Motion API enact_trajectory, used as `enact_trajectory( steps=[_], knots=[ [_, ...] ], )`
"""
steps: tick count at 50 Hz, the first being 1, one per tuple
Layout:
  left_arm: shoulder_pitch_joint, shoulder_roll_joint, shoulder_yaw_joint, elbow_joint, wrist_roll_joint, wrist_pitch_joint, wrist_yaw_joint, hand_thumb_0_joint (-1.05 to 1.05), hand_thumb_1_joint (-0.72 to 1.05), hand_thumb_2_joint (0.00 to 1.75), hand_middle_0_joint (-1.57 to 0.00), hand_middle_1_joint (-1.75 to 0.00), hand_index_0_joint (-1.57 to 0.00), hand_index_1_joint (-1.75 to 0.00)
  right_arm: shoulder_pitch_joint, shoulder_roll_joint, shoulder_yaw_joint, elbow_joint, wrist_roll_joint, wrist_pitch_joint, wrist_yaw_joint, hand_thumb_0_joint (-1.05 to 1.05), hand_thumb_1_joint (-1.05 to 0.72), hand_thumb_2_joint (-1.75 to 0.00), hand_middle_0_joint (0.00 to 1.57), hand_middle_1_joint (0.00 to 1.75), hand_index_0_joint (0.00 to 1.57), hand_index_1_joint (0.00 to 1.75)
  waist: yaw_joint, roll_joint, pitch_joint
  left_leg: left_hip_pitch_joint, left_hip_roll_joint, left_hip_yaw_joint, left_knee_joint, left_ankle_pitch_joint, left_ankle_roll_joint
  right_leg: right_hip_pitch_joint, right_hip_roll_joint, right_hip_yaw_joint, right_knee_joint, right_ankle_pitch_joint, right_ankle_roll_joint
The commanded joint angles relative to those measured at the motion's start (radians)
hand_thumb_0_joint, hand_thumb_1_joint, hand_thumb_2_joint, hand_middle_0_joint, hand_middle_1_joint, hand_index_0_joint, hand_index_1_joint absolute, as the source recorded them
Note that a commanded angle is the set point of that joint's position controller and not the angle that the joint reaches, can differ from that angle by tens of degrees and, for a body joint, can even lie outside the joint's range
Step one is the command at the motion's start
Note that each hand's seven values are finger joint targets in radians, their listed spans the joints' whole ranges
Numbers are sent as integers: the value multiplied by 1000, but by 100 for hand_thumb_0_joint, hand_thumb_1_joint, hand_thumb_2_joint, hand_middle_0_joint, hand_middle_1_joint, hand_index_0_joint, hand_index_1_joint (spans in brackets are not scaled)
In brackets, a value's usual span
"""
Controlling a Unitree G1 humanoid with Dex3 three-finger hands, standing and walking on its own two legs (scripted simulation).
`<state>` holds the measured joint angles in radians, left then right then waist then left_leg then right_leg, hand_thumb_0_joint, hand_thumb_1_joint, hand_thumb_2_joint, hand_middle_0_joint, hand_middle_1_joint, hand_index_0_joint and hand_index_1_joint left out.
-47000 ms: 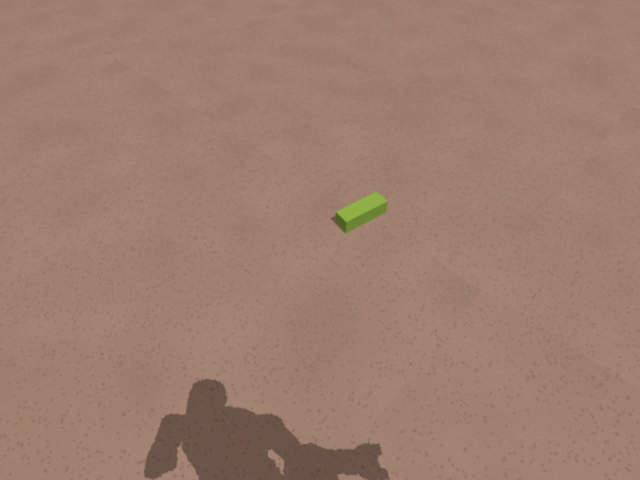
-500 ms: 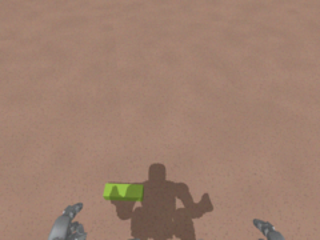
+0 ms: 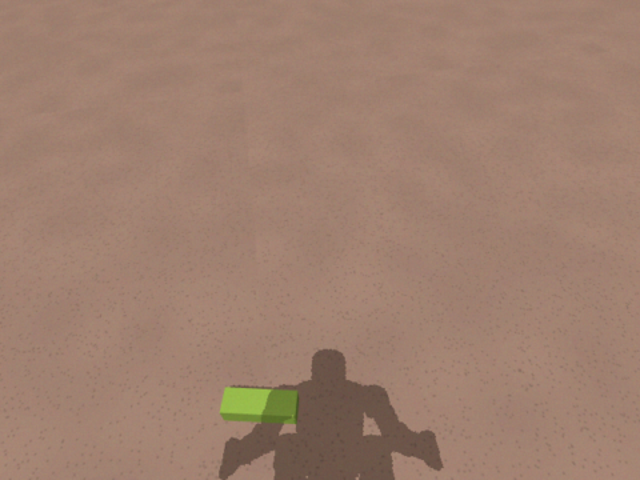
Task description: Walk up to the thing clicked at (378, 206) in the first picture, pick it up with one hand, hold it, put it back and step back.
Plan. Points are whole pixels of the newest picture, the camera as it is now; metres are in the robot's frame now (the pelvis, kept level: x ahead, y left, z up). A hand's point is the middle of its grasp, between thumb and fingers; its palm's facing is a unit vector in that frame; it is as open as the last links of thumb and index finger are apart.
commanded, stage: stand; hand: left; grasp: from above
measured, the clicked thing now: (260, 405) +0.47 +0.23 -0.74
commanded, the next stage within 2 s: step back in 1.84 s
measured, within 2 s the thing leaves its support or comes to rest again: neither
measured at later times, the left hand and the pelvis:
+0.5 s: hand out of the picture +0.05 +0.23 -0.15, palm faces +0.02 -0.94 -0.34, open 7.4 cm; pelvis +0.00 -0.01 +0.01, yaw +0 degrees
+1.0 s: hand out of the picture +0.08 +0.24 -0.15, palm faces +0.01 -0.94 -0.34, open 7.4 cm; pelvis +0.01 -0.01 +0.01, yaw +0 degrees
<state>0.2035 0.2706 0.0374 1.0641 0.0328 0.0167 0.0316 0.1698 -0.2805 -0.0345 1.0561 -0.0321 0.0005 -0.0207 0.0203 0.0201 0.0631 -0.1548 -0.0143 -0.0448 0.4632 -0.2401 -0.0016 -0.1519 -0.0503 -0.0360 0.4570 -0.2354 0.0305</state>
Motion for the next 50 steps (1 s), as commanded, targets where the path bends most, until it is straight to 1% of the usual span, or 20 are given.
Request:
enact_trajectory(
  steps=[1,6,10,11,12,16,21,22,23,25,27,31,32,34,36,39,41,44,47,50],
  knots=[
    [-47,202,34,-29,-2,-31,13,0,90,90,-20,-30,-20,-30,-34,-187,-31,-44,6,-24,-13,0,-90,-90,20,30,20,30,-4,-12,-27,-22,96,-92,-134,91,26,29,-65,86,-117,68,-40],
    [-50,205,29,7,-1,-32,7,0,90,90,-20,-30,-20,-30,-51,-198,-31,-22,7,-18,-8,0,-90,-90,20,30,20,30,-1,-20,2,-18,98,-95,-156,24,24,13,-57,82,-152,1,-36],
    [-81,225,34,14,-5,-34,7,0,90,90,-20,-30,-20,-30,-46,-193,-26,-7,7,-19,-7,0,-90,-90,20,30,20,30,-8,-12,-7,-25,97,-88,-167,36,20,33,-65,94,-162,18,-38],
    [-68,217,30,20,-5,-35,6,0,90,90,-20,-30,-20,-30,-59,-199,-26,-5,7,-19,-6,0,-90,-90,20,30,20,30,1,-5,-12,-16,102,-93,-165,37,24,32,-64,89,-163,24,-38],
    [-77,224,31,22,-2,-34,7,0,90,90,-20,-30,-20,-30,-65,-200,-28,-6,8,-17,-6,0,-90,-90,20,30,20,30,-2,-22,-12,-13,100,-91,-167,47,21,27,-64,86,-165,8,-37],
    [-84,225,30,33,-8,-36,3,0,90,90,-20,-30,-20,-30,-53,-200,-20,10,8,-21,-6,0,-90,-90,20,30,20,30,-5,-10,-29,-9,104,-84,-168,75,20,58,-72,96,-169,63,-38],
    [-102,240,31,39,-9,-35,2,0,90,90,-20,-30,-20,-30,-58,-214,-19,16,10,-18,-6,0,-90,-90,20,30,20,30,-6,-22,-25,-8,108,-82,-172,70,22,51,-70,95,-179,41,-39],
    [-105,238,31,39,-9,-36,2,0,90,90,-20,-30,-20,-30,-61,-213,-18,16,9,-20,-6,0,-90,-90,20,30,20,30,-4,-23,-34,2,112,-83,-169,98,22,57,-73,96,-177,60,-41],
    [-104,235,28,43,-11,-36,0,0,90,90,-20,-30,-20,-30,-58,-212,-15,20,11,-19,-5,0,-90,-90,20,30,20,30,-6,-12,-26,-6,107,-79,-171,85,20,54,-69,94,-179,58,-39],
    [-110,242,30,43,-14,-37,-1,0,90,90,-20,-30,-20,-30,-48,-213,-13,25,10,-21,-5,0,-90,-90,20,30,20,30,-8,-13,-40,0,111,-78,-174,116,19,71,-75,100,-177,89,-42],
    [-110,237,29,45,-16,-39,-1,0,90,90,-20,-30,-20,-30,-61,-221,-12,26,11,-23,-7,0,-90,-90,20,30,20,30,-3,-3,-57,16,117,-77,-166,164,22,83,-77,96,-169,143,-42],
    [-122,239,29,48,-15,-38,-2,0,90,90,-20,-30,-20,-30,-60,-225,-10,28,11,-25,-8,0,-90,-90,20,30,20,30,-8,-16,-58,30,122,-75,-167,197,20,81,-76,90,-168,155,-42],
    [-127,245,29,46,-15,-37,-3,0,90,90,-20,-30,-20,-30,-56,-224,-9,32,10,-24,-8,0,-90,-90,20,30,20,30,-10,-13,-53,20,119,-73,-174,180,17,79,-73,91,-174,145,-41],
    [-123,240,28,47,-14,-38,-3,0,90,90,-20,-30,-20,-30,-68,-237,-12,29,13,-25,-8,0,-90,-90,20,30,20,30,-8,-15,-62,27,122,-74,-168,193,19,86,-75,88,-174,155,-40],
    [-129,245,29,48,-16,-36,-3,0,90,90,-20,-30,-20,-30,-66,-228,-9,31,12,-24,-8,0,-90,-90,20,30,20,30,-9,-15,-53,19,122,-73,-177,170,20,83,-76,89,-176,146,-42],
    [-128,241,28,47,-15,-39,-4,0,90,90,-20,-30,-20,-30,-71,-236,-9,29,13,-25,-7,0,-90,-90,20,30,20,30,-7,-16,-61,26,126,-76,-177,190,21,88,-76,85,-172,152,-42],
    [-138,244,28,46,-15,-38,-5,0,90,90,-20,-30,-20,-30,-74,-236,-9,28,13,-26,-6,0,-90,-90,20,30,20,30,-10,-18,-54,21,125,-74,-182,177,17,80,-74,85,-178,128,-40],
    [-133,241,26,47,-17,-38,-7,0,90,90,-20,-30,-20,-30,-83,-239,-9,28,14,-27,-6,0,-90,-90,20,30,20,30,-7,-8,-61,22,126,-77,-181,196,19,88,-76,84,-176,154,-41],
    [-134,249,27,48,-15,-39,-8,0,90,90,-20,-30,-20,-30,-82,-239,-8,29,14,-26,-3,0,-90,-90,20,30,20,30,-10,-20,-49,24,123,-76,-188,156,18,66,-71,83,-184,115,-39],
    [-138,252,28,46,-17,-39,-10,0,90,90,-20,-30,-20,-30,-85,-238,-8,28,13,-27,-2,0,-90,-90,20,30,20,30,-10,-16,-52,18,123,-74,-190,158,19,75,-75,85,-181,125,-42]
  ],
)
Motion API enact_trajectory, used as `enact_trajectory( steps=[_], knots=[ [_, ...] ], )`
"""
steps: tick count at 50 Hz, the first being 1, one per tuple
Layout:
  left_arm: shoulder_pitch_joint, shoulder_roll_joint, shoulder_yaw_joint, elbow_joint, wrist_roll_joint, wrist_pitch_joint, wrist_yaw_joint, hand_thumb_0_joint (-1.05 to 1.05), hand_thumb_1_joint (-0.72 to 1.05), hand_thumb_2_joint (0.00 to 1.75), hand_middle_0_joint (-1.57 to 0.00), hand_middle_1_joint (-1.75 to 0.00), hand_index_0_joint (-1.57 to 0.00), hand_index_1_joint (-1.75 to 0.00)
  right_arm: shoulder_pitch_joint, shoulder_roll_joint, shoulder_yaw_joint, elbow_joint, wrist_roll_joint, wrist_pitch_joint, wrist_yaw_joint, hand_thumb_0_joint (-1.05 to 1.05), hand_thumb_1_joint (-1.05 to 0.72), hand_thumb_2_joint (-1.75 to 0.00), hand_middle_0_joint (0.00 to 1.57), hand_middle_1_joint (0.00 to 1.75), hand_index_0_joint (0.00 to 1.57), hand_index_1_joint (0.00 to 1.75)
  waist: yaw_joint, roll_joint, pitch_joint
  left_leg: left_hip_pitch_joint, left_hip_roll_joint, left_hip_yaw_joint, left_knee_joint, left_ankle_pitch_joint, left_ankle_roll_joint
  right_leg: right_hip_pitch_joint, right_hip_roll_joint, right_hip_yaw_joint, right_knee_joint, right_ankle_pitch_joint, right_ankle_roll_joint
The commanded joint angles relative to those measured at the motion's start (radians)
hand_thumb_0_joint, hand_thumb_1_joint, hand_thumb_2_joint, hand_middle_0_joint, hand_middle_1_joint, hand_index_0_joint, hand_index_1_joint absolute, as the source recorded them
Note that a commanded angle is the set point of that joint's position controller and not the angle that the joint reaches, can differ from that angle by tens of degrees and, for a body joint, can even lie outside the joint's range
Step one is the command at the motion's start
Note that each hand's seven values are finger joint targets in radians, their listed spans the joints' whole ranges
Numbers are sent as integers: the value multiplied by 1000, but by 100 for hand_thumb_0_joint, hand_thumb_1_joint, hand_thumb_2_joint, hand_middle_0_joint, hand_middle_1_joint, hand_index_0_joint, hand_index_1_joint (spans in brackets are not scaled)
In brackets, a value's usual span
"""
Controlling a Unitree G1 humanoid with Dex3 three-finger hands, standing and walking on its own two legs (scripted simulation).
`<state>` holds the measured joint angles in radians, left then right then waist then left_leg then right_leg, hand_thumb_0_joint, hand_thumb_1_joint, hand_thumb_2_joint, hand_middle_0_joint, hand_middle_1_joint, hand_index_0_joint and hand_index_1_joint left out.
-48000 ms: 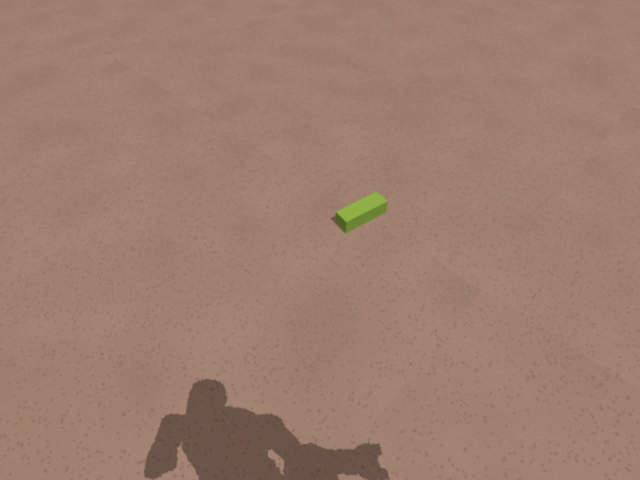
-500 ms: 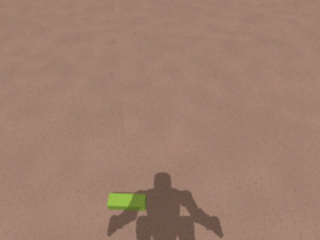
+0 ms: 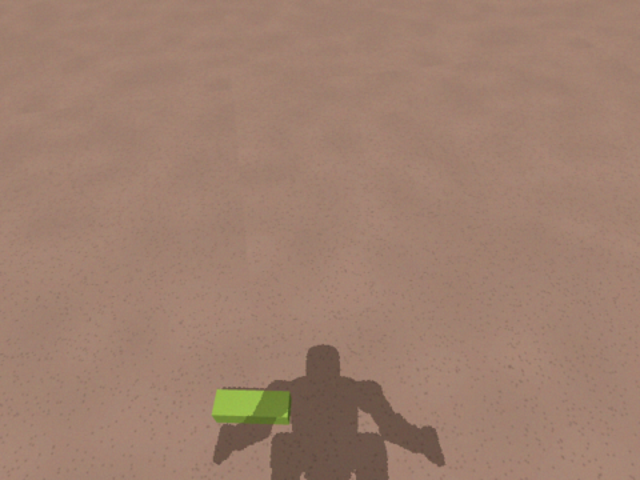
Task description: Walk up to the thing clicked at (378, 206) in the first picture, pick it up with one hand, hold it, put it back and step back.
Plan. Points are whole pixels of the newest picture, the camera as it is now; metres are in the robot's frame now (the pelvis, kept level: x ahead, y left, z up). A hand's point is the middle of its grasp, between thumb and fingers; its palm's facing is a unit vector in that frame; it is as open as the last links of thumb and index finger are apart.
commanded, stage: stand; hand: left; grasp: from above
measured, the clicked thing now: (253, 407) +0.46 +0.25 -0.75
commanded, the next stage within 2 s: step back in 0.84 s
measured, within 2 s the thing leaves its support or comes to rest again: neither
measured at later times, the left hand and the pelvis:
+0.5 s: hand out of the picture +0.07 +0.25 -0.16, palm faces +0.01 -0.94 -0.34, open 7.4 cm; pelvis +0.01 +0.00 +0.00, yaw +0 degrees
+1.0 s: hand out of the picture +0.08 +0.26 -0.16, palm faces +0.01 -0.93 -0.37, open 7.4 cm; pelvis -0.02 +0.00 -0.01, yaw +0 degrees
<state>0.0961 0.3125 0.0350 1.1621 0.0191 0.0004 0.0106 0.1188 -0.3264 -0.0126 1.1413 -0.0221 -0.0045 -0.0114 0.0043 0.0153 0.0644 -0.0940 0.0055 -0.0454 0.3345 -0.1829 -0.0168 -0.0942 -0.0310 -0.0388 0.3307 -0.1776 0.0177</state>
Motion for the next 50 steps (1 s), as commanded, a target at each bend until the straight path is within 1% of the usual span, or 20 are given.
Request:
enact_trajectory(
  steps=[1,4,7,9,12,16,19,25,26,29,32,38,41,42,43,45,46,48,49,50],
  knots=[
    [-32,213,32,-54,-3,-23,11,0,90,90,-20,-30,-20,-30,-36,-200,-32,-60,3,-23,-12,0,-90,-90,20,30,20,30,5,-7,-66,-36,108,-73,-58,117,36,24,-99,92,-53,83,-33],
    [-31,213,30,-58,-4,-25,10,0,90,90,-20,-30,-20,-30,-42,-201,-32,-62,6,-26,-11,0,-90,-90,20,30,20,30,5,-9,-86,-14,113,-74,-49,168,35,27,-100,89,-46,121,-34],
    [-35,217,32,-58,-5,-23,10,0,90,90,-20,-30,-20,-30,-32,-201,-30,-55,3,-24,-13,0,-90,-90,20,30,20,30,1,1,-76,-32,109,-67,-55,140,35,30,-101,93,-44,113,-34],
    [-28,208,27,-55,-5,-23,7,0,90,90,-20,-30,-20,-30,-35,-200,-27,-53,6,-23,-9,0,-90,-90,20,30,20,30,2,4,-50,-51,105,-72,-69,81,33,15,-94,91,-58,64,-28],
    [-33,214,27,-56,-3,-23,8,0,90,90,-20,-30,-20,-30,-40,-203,-30,-57,5,-21,-9,0,-90,-90,20,30,20,30,2,-14,-58,-41,110,-77,-66,87,34,9,-96,90,-58,43,-31],
    [-24,217,26,-58,-5,-27,6,0,90,90,-20,-30,-20,-30,-37,-208,-29,-56,5,-23,-8,0,-90,-90,20,30,20,30,1,-9,-72,-38,108,-70,-57,108,36,25,-103,99,-57,88,-32],
    [-31,222,28,-63,-6,-26,7,0,90,90,-20,-30,-20,-30,-34,-206,-26,-56,6,-25,-9,0,-90,-90,20,30,20,30,1,-2,-87,-32,111,-69,-55,165,33,42,-106,95,-39,144,-35],
    [-20,219,24,-66,-7,-28,8,0,90,90,-20,-30,-20,-30,-37,-213,-27,-56,7,-26,-9,0,-90,-90,20,30,20,30,4,-18,-99,-4,116,-69,-44,209,35,38,-104,86,-38,171,-32],
    [-33,228,26,-68,-7,-28,9,0,90,90,-20,-30,-20,-30,-31,-210,-27,-58,7,-25,-9,0,-90,-90,20,30,20,30,-3,-24,-97,-9,113,-67,-46,209,32,40,-105,90,-37,174,-33],
    [-32,222,24,-66,-9,-26,6,0,90,90,-20,-30,-20,-30,-30,-210,-23,-51,7,-22,-9,0,-90,-90,20,30,20,30,0,-10,-73,-33,112,-66,-55,148,32,38,-105,94,-47,133,-33],
    [-24,222,24,-66,-7,-27,6,0,90,90,-20,-30,-20,-30,-43,-212,-26,-57,8,-23,-7,0,-90,-90,20,30,20,30,5,-18,-68,-25,112,-72,-60,141,31,22,-99,88,-52,103,-31],
    [-28,228,24,-73,-7,-29,6,0,90,90,-20,-30,-20,-30,-43,-214,-26,-62,7,-24,-6,0,-90,-90,20,30,20,30,2,-18,-77,-18,113,-70,-57,157,30,21,-101,89,-51,118,-33],
    [-31,227,22,-76,-9,-30,4,0,90,90,-20,-30,-20,-30,-32,-216,-25,-60,7,-23,-6,0,-90,-90,20,30,20,30,-5,-14,-75,-33,111,-64,-57,131,32,27,-106,99,-58,119,-33],
    [-28,304,66,-102,-26,-21,10,0,90,90,-20,-30,-20,-30,-72,-265,-44,-80,14,-3,2,0,-90,-90,20,30,20,30,-1,-29,40,-122,84,-75,48,246,50,-54,-96,113,20,274,-43],
    [-10,301,70,-114,-29,-19,15,0,90,90,-20,-30,-20,-30,-60,-251,-44,-95,21,4,3,0,-90,-90,20,30,20,30,-6,-28,10,-123,79,-58,88,272,52,-42,-102,107,39,319,-57],
    [-10,299,74,-143,-27,-16,17,0,90,90,-20,-30,-20,-30,-31,-246,-47,-108,26,10,6,0,-90,-90,20,30,20,30,-11,-48,-56,-113,63,-40,145,268,59,-21,-121,125,63,344,-88],
    [-6,304,79,-155,-27,-14,17,0,90,90,-20,-30,-20,-30,-36,-242,-51,-121,26,14,7,0,-90,-90,20,30,20,30,-9,-57,-89,-96,43,-31,202,249,55,-37,-143,143,59,367,-116],
    [-38,314,86,-192,-22,-8,17,0,90,90,-20,-30,-20,-30,-11,-234,-55,-138,26,24,10,0,-90,-90,20,30,20,30,-19,-110,-143,-105,0,9,299,126,44,-47,-207,195,48,360,-165],
    [-60,326,88,-212,-14,-4,19,0,90,90,-20,-30,-20,-30,1,-231,-60,-142,24,31,11,0,-90,-90,20,30,20,30,-19,-146,-156,-112,-22,22,366,14,42,-65,-252,231,48,367,-202],
    [-82,333,90,-234,-7,-1,20,0,90,90,-20,-30,-20,-30,17,-232,-67,-152,20,39,14,0,-90,-90,20,30,20,30,-22,-179,-156,-124,-45,20,442,-139,46,-100,-292,258,48,359,-234]
  ],
)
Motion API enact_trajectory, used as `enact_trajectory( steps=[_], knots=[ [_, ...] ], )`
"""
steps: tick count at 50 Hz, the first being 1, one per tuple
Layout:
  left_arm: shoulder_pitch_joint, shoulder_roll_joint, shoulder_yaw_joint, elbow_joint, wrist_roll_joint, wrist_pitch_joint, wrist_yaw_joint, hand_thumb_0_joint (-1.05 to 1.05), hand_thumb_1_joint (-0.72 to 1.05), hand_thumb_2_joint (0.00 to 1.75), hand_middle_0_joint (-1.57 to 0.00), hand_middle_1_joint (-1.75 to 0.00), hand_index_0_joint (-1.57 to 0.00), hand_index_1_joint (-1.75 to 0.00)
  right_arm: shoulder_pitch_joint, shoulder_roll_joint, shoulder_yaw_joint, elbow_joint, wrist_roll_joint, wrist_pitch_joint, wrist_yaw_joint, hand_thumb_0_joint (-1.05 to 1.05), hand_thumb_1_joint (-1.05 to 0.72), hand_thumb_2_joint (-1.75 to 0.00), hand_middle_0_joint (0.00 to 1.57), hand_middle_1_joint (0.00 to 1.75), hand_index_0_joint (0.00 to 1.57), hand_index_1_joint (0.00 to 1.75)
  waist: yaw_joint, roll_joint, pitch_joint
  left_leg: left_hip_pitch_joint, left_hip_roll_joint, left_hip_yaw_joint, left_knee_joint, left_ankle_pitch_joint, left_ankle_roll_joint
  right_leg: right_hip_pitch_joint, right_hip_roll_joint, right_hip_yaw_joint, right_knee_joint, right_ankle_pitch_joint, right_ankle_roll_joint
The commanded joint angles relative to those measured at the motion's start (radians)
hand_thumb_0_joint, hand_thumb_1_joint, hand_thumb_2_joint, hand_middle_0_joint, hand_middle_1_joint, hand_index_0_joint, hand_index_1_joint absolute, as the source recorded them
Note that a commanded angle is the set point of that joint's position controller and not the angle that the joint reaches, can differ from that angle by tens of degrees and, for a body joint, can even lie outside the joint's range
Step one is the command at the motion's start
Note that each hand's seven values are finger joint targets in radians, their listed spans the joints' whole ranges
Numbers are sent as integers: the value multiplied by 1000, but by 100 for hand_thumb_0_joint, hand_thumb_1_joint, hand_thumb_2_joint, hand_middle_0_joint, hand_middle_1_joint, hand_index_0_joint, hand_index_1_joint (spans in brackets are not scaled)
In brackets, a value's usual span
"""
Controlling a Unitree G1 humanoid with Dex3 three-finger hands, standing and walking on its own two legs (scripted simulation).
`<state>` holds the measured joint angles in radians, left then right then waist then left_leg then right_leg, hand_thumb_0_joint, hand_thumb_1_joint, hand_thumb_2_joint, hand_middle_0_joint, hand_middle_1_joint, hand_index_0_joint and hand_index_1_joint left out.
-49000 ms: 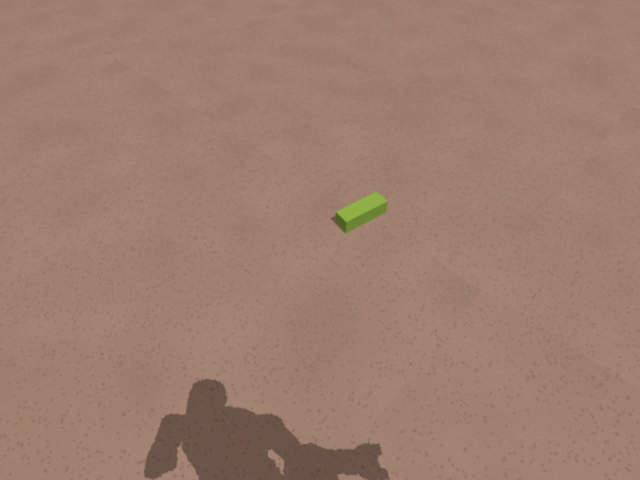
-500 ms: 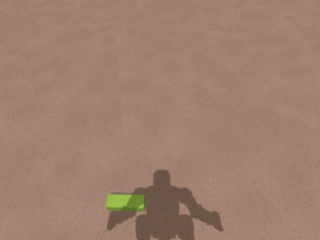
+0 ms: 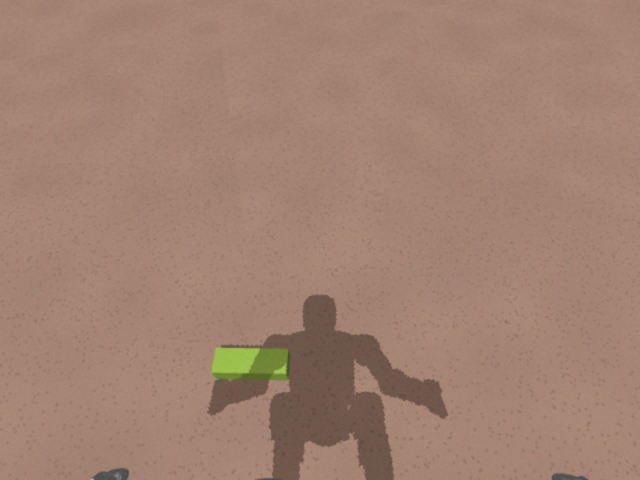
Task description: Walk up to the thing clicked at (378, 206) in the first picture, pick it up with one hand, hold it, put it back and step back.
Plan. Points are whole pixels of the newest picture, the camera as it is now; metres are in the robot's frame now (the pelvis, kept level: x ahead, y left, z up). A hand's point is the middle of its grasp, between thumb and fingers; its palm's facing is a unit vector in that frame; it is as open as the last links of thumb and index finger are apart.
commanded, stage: step back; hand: left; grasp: from above
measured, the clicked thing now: (252, 364) +0.48 +0.24 -0.74
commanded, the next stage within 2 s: none
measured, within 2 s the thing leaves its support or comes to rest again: neither
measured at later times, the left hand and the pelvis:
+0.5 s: hand out of the picture +0.05 +0.29 -0.17, palm faces -0.11 -0.92 -0.38, open 7.4 cm; pelvis -0.08 +0.04 -0.01, yaw -5 degrees
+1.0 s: hand out of the picture -0.07 +0.31 -0.16, palm faces -0.04 -0.93 -0.37, open 7.4 cm; pelvis -0.22 +0.05 -0.02, yaw -3 degrees
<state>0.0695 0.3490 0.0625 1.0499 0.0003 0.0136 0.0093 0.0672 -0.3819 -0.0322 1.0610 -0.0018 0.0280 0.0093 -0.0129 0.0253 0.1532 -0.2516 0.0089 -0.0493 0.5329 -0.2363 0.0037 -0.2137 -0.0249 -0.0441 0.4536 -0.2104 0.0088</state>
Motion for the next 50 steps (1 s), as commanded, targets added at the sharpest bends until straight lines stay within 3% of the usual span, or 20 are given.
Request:
enact_trajectory(
  steps=[1,4,6,7,9,13,21,26,28,29,30,31,35,41,43,46,47,48,49,50],
  knots=[
    [-74,298,64,-143,18,-12,22,0,90,90,-20,-30,-20,-30,94,-172,-51,-77,-4,13,-5,0,-90,-90,20,30,20,30,-12,-214,-241,24,-48,11,296,-205,34,-10,-319,267,-59,387,-245],
    [-128,278,55,-185,17,2,21,0,90,90,-20,-30,-20,-30,161,-191,-65,-82,-4,9,2,0,-90,-90,20,30,20,30,-50,-176,-223,74,4,-21,185,29,61,-109,-238,170,69,259,-173],
    [-98,198,38,-198,3,16,23,0,90,90,-20,-30,-20,-30,99,-281,-82,-114,-15,-6,-5,0,-90,-90,20,30,20,30,-32,118,-163,17,214,-295,-152,443,139,-165,58,44,361,-50,-47],
    [-59,192,42,-202,8,26,30,0,90,90,-20,-30,-20,-30,114,-308,-90,-126,-29,-13,-9,0,-90,-90,20,30,20,30,-21,153,-175,104,287,-409,-177,549,180,-258,129,139,490,-402,-44],
    [7,178,36,-195,7,35,39,0,90,90,-20,-30,-20,-30,98,-308,-91,-149,-38,-19,-22,0,-90,-90,20,30,20,30,-5,136,-190,129,311,-373,-125,722,188,-302,136,224,658,-444,-44],
    [61,213,44,-184,-1,37,36,0,90,90,-20,-30,-20,-30,9,-232,-80,-207,-38,-23,-44,0,-90,-90,20,30,20,30,38,125,-217,188,225,-204,-54,636,205,-313,119,242,753,-300,-32],
    [34,214,58,-252,13,17,24,0,90,90,-20,-30,-20,-30,117,-237,-91,-242,-23,-18,-49,0,-90,-90,20,30,20,30,-37,92,-199,239,263,-206,-34,545,260,-258,78,164,492,-305,14],
    [149,200,66,-217,23,4,12,0,90,90,-20,-30,-20,-30,47,-249,-87,-275,-15,-7,-38,0,-90,-90,20,30,20,30,15,98,-255,108,215,-144,29,328,192,-31,48,81,124,-128,-24],
    [198,225,77,-203,33,-6,14,0,90,90,-20,-30,-20,-30,15,-223,-77,-281,0,0,-32,0,-90,-90,20,30,20,30,44,26,-265,-24,151,-93,116,179,112,104,-6,167,-27,75,-70],
    [175,290,94,-221,41,-12,12,0,90,90,-20,-30,-20,-30,25,-187,-64,-287,8,1,-28,0,-90,-90,20,30,20,30,34,-155,-235,-200,21,-32,263,-22,41,137,-163,414,-53,168,-138],
    [113,367,106,-255,31,-6,9,0,90,90,-20,-30,-20,-30,3,-170,-66,-290,4,10,-39,0,-90,-90,20,30,20,30,61,-294,-161,-227,-112,3,488,-378,3,-47,-355,599,-129,182,-322],
    [46,374,107,-293,42,-11,14,0,90,90,-20,-30,-20,-30,25,-205,-83,-269,-2,16,-44,0,-90,-90,20,30,20,30,46,-274,-98,-148,-91,-100,660,-407,-9,-214,-401,659,-154,178,-360],
    [-19,241,82,-319,30,-8,21,0,90,90,-20,-30,-20,-30,113,-187,-62,-213,12,7,-37,0,-90,-90,20,30,20,30,-10,-159,-76,-206,-158,-121,699,-245,-18,-121,-175,294,-71,270,-208],
    [111,233,81,-331,41,6,26,0,90,90,-20,-30,-20,-30,106,-174,-48,-257,4,-14,-43,0,-90,-90,20,30,20,30,69,-219,-231,-246,-68,-47,309,-291,-37,253,-195,294,36,406,-227],
    [123,236,78,-332,31,16,23,0,90,90,-20,-30,-20,-30,133,-169,-52,-251,-3,-23,-44,0,-90,-90,20,30,20,30,65,-253,-270,-181,-38,-7,108,-251,-24,284,-190,286,93,462,-212],
    [73,247,68,-359,12,37,13,0,90,90,-20,-30,-20,-30,203,-189,-73,-218,-26,-29,-40,0,-90,-90,20,30,20,30,14,-197,-270,53,-25,6,-156,96,8,69,-143,243,174,322,-127],
    [78,212,58,-368,11,41,10,0,90,90,-20,-30,-20,-30,196,-246,-90,-228,-42,-30,-39,0,-90,-90,20,30,20,30,14,-53,-263,142,114,-186,-166,130,55,-109,-71,203,243,101,-79],
    [75,180,53,-369,7,38,12,0,90,90,-20,-30,-20,-30,145,-339,-107,-246,-48,-27,-31,0,-90,-90,20,30,20,30,16,183,-216,172,310,-434,-215,227,159,-305,109,106,407,-270,-35],
    [-9,233,76,-377,22,37,30,0,90,90,-20,-30,-20,-30,129,-390,-116,-265,-43,-24,-26,0,-90,-90,20,30,20,30,-52,215,-179,-32,410,-498,-221,279,289,-236,120,203,606,-467,-18],
    [-12,250,80,-362,27,36,31,0,90,90,-20,-30,-20,-30,92,-355,-110,-263,-43,-31,-31,0,-90,-90,20,30,20,30,-32,180,-129,-91,407,-487,-224,268,308,-221,102,248,722,-417,-19]
  ],
)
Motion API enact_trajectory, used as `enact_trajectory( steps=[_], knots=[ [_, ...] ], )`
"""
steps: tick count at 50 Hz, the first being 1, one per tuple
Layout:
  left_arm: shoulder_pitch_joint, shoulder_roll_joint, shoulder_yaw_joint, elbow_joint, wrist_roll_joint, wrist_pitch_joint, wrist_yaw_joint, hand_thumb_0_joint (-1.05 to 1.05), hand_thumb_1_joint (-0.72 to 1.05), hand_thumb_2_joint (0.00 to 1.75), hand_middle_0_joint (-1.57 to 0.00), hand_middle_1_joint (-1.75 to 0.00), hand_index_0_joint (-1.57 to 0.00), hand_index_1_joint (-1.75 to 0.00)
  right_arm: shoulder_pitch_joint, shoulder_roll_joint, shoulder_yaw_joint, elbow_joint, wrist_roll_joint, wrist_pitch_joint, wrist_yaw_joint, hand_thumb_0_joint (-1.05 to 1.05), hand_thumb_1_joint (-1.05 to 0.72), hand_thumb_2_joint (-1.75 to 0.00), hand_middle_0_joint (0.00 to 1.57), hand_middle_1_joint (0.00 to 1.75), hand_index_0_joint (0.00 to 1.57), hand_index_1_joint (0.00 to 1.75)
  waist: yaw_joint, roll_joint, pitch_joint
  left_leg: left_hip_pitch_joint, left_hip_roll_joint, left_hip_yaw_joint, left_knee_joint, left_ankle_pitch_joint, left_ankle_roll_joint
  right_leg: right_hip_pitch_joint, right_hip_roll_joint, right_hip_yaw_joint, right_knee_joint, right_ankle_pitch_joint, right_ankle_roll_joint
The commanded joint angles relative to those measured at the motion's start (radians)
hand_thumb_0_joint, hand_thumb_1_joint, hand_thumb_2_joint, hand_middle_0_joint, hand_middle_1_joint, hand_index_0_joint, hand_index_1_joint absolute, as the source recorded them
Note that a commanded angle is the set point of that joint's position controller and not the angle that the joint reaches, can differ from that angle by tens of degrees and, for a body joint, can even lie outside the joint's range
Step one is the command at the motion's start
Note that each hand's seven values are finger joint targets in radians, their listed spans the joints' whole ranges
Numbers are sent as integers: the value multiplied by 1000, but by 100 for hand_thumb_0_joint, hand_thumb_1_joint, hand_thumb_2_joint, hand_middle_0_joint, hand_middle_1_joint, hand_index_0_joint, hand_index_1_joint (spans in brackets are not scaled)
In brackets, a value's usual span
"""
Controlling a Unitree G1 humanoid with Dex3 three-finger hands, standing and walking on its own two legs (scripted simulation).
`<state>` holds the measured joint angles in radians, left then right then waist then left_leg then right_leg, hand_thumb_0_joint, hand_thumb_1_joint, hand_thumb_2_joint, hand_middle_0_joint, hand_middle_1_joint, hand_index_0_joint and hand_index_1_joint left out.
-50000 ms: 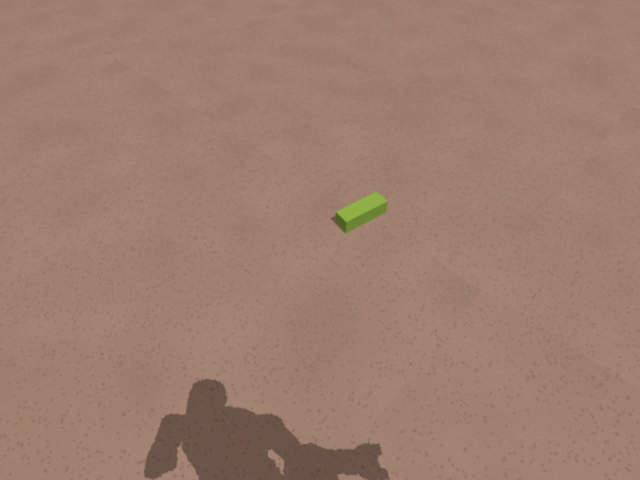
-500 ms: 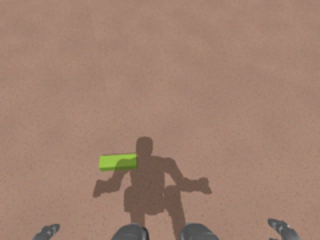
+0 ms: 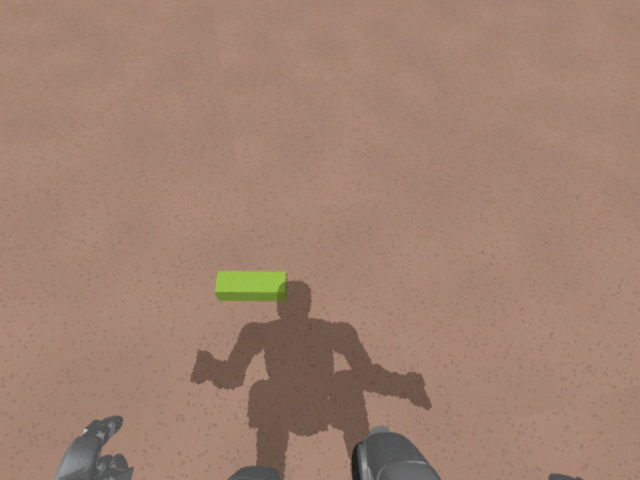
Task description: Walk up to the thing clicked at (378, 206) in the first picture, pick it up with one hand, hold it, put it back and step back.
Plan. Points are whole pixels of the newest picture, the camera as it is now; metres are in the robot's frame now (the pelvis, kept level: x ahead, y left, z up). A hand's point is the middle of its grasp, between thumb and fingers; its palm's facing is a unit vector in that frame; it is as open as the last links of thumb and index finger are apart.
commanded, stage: step back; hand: left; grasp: from above
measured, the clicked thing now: (252, 286) +0.69 +0.22 -0.72
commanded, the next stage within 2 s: none
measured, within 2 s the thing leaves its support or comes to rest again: neither
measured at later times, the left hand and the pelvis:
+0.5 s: hand out of the picture -0.08 +0.22 -0.12, palm faces -0.05 -0.90 -0.42, open 7.4 cm; pelvis -0.16 -0.04 +0.01, yaw -4 degrees
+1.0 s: hand out of the picture -0.23 +0.22 -0.14, palm faces +0.04 -0.93 -0.35, open 7.4 cm; pelvis -0.33 -0.04 +0.01, yaw +1 degrees
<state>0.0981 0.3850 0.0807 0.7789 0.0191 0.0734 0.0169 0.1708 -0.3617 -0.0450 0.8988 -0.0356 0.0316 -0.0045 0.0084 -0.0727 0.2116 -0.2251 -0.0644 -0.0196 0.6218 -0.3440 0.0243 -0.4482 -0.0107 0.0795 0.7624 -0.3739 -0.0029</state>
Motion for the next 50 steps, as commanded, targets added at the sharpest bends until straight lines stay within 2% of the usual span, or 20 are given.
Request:
enact_trajectory(
  steps=[1,3,4,7,12,17,18,19,20,21,24,29,33,37,38,39,40,41,45,50],
  knots=[
    [-20,203,63,-72,2,-22,16,0,90,90,-20,-30,-20,-30,-42,-324,-81,-107,-9,-36,-21,0,-90,-90,20,30,20,30,-24,217,-173,-116,405,-365,-287,435,246,15,108,141,465,-197,-18],
    [94,188,60,-37,-17,-22,6,0,90,90,-20,-30,-20,-30,-113,-251,-61,-130,-4,-39,-27,0,-90,-90,20,30,20,30,47,179,-189,13,286,-187,-222,529,164,-72,134,129,504,-100,-22],
    [98,191,64,-32,-12,-22,3,0,90,90,-20,-30,-20,-30,-80,-244,-63,-123,0,-39,-28,0,-90,-90,20,30,20,30,36,176,-198,36,267,-182,-216,495,152,-70,140,123,501,-84,-15],
    [89,173,61,-37,-2,-28,4,0,90,90,-20,-30,-20,-30,-18,-241,-67,-123,6,-37,-28,0,-90,-90,20,30,20,30,-12,216,-198,129,282,-203,-190,510,195,-82,122,101,422,-102,33],
    [99,168,51,-36,1,-40,2,0,90,90,-20,-30,-20,-30,12,-268,-81,-145,6,-28,-29,0,-90,-90,20,30,20,30,-43,258,-275,206,332,-202,-128,550,238,1,49,26,133,-149,43],
    [265,167,62,57,9,-48,-11,0,90,90,-20,-30,-20,-30,-97,-290,-80,-179,18,3,-20,0,-90,-90,20,30,20,30,38,266,-310,-42,270,-152,-54,306,125,315,30,-72,-326,125,-20],
    [248,214,73,48,22,-53,-12,0,90,90,-20,-30,-20,-30,-89,-252,-69,-183,30,7,-19,0,-90,-90,20,30,20,30,31,153,-281,-173,187,-133,35,153,63,345,-36,75,-356,105,-48],
    [223,303,95,23,30,-56,-14,0,90,90,-20,-30,-20,-30,-87,-194,-53,-202,34,7,-22,0,-90,-90,20,30,20,30,33,-124,-220,-378,-8,-72,228,-146,-8,311,-228,380,-433,52,-124],
    [128,394,109,-26,34,-50,-12,0,90,90,-20,-30,-20,-30,-113,-219,-70,-200,29,11,-42,0,-90,-90,20,30,20,30,71,-215,-173,-288,-34,-119,475,-288,-35,21,-408,530,-512,8,-286],
    [51,378,105,-51,28,-53,-6,0,90,90,-20,-30,-20,-30,-90,-264,-88,-177,28,9,-44,0,-90,-90,20,30,20,30,38,-202,-97,-217,7,-170,580,-253,-34,-143,-428,561,-559,-67,-302],
    [-85,226,73,-73,21,-55,1,0,90,90,-20,-30,-20,-30,51,-221,-61,-98,39,6,-31,0,-90,-90,20,30,20,30,-64,-68,-118,-262,-77,-170,619,-78,-26,38,-172,115,-405,192,-139],
    [86,190,71,-65,30,-53,16,0,90,90,-20,-30,-20,-30,33,-194,-38,-116,25,-18,-39,0,-90,-90,20,30,20,30,43,-92,-222,-348,-29,-104,406,-166,-64,396,-208,125,-309,413,-192],
    [111,212,70,-75,25,-41,24,0,90,90,-20,-30,-20,-30,51,-189,-42,-115,14,-22,-37,0,-90,-90,20,30,20,30,61,-144,-286,-242,23,-47,183,-192,-50,450,-266,158,-264,561,-213],
    [9,233,56,-102,4,-22,16,0,90,90,-20,-30,-20,-30,201,-208,-62,-46,12,-18,-27,0,-90,-90,20,30,20,30,-22,-89,-339,13,30,32,-158,65,3,285,-239,111,-192,400,-142],
    [16,206,44,-107,3,-19,11,0,90,90,-20,-30,-20,-30,188,-226,-70,-50,8,-17,-27,0,-90,-90,20,30,20,30,-21,-10,-318,30,78,-58,-209,118,28,214,-187,87,-152,285,-96],
    [22,177,33,-112,-2,-20,7,0,90,90,-20,-30,-20,-30,160,-303,-86,-65,-8,-13,-24,0,-90,-90,20,30,20,30,-16,179,-295,77,271,-331,-236,181,114,12,-71,7,8,83,-39],
    [-16,186,46,-114,-8,-22,14,0,90,90,-20,-30,-20,-30,66,-383,-96,-100,-12,-9,-16,0,-90,-90,20,30,20,30,-22,299,-250,-24,441,-479,-296,249,246,-43,65,-80,217,-220,-8],
    [-60,214,62,-111,5,-20,22,0,90,90,-20,-30,-20,-30,31,-409,-103,-118,-17,-14,-17,0,-90,-90,20,30,20,30,-54,304,-215,-183,504,-553,-320,285,321,16,59,44,400,-298,0],
    [73,195,61,-22,-15,-10,6,0,90,90,-20,-30,-20,-30,-107,-258,-55,-146,-23,-21,-31,0,-90,-90,20,30,20,30,52,158,-154,-177,290,-189,-245,374,184,-3,128,89,566,-105,-14],
    [75,161,37,-10,2,-51,-1,0,90,90,-20,-30,-20,-30,-6,-242,-67,-121,-5,-16,-21,0,-90,-90,20,30,20,30,-22,264,-218,133,287,-177,-177,263,210,-29,49,15,160,-134,29]
  ],
)
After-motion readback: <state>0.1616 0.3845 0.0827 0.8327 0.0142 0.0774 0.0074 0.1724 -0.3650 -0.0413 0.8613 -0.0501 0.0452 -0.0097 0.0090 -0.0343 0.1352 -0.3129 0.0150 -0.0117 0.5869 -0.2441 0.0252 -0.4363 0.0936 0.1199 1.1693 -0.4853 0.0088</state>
